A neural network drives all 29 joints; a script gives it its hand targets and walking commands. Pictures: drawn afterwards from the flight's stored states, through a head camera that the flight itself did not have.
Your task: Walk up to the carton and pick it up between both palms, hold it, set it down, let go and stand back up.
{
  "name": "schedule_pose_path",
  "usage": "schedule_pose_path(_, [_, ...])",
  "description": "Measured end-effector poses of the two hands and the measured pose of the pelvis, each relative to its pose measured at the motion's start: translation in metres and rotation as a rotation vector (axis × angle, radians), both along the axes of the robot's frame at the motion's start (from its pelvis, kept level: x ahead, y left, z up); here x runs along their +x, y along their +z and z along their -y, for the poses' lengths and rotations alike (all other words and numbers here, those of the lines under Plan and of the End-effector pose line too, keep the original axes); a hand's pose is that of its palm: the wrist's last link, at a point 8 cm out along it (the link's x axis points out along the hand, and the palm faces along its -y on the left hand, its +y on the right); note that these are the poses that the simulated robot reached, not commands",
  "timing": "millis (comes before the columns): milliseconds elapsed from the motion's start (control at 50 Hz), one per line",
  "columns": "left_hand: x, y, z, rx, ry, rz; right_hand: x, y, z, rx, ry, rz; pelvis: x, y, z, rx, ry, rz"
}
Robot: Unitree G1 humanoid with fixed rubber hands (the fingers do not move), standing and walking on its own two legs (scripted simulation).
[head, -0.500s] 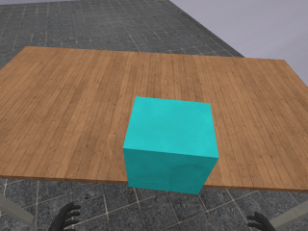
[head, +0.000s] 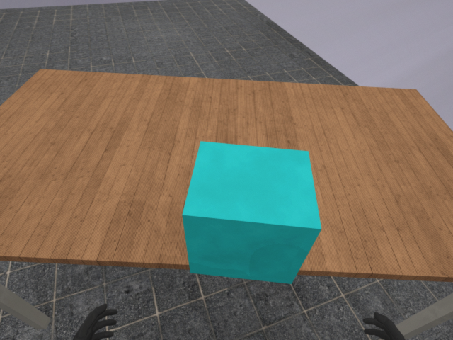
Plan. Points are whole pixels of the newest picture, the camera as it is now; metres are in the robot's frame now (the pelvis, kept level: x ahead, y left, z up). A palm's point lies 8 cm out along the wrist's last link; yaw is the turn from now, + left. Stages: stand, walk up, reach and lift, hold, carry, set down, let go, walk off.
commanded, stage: stand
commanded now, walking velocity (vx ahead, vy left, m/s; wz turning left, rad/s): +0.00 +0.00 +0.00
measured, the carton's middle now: (247, 214) +0.34 +0.00 +0.04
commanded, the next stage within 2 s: none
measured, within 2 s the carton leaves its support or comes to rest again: neither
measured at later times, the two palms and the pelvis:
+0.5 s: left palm out of the picture +0.10 +0.28 -0.09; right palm out of the picture +0.13 -0.28 -0.06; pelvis -0.01 +0.00 +0.00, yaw +0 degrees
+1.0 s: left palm out of the picture +0.09 +0.28 -0.10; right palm out of the picture +0.12 -0.28 -0.06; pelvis -0.02 +0.00 +0.00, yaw +0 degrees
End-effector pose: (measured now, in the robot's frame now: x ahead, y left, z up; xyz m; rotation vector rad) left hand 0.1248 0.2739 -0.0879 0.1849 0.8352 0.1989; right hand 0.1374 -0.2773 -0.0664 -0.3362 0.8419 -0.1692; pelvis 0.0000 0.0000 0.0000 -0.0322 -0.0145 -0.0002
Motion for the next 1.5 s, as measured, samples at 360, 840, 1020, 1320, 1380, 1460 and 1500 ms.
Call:
schedule_pose_path(360, [-0.014, -0.004, -0.002, -0.005, 0.005, -0.013, -0.009, 0.002, -0.001, -0.002, 0.0, 0.013, -0.009, 0.0, -0.002, -0.002, 0.0, 0.013])
schedule_pose_path(840, [-0.029, -0.008, -0.004, -0.012, 0.011, -0.033, -0.017, 0.005, -0.002, -0.003, 0.001, 0.027, -0.018, 0.0, -0.002, -0.003, 0.0, 0.025])
schedule_pose_path(1020, [-0.034, -0.009, -0.003, -0.01, 0.015, -0.045, -0.019, 0.005, -0.001, -0.001, 0.001, 0.03, -0.02, 0.0, -0.001, -0.001, 0.0, 0.028])
schedule_pose_path(1320, [-0.037, -0.008, -0.001, -0.006, 0.016, -0.052, -0.019, 0.004, 0.001, 0.004, 0.002, 0.031, -0.021, 0.001, 0.002, 0.002, 0.0, 0.029])
schedule_pose_path(1380, [-0.036, -0.007, -0.001, -0.004, 0.016, -0.052, -0.019, 0.003, 0.002, 0.006, 0.002, 0.03, -0.021, 0.001, 0.002, 0.003, 0.0, 0.028])
schedule_pose_path(1460, [-0.036, -0.007, -0.001, -0.003, 0.017, -0.055, -0.018, 0.003, 0.002, 0.007, 0.002, 0.029, -0.02, 0.001, 0.003, 0.003, 0.0, 0.027])
schedule_pose_path(1500, [-0.036, -0.007, 0.0, -0.003, 0.017, -0.055, -0.018, 0.002, 0.003, 0.007, 0.002, 0.028, -0.019, 0.001, 0.003, 0.004, 0.0, 0.027])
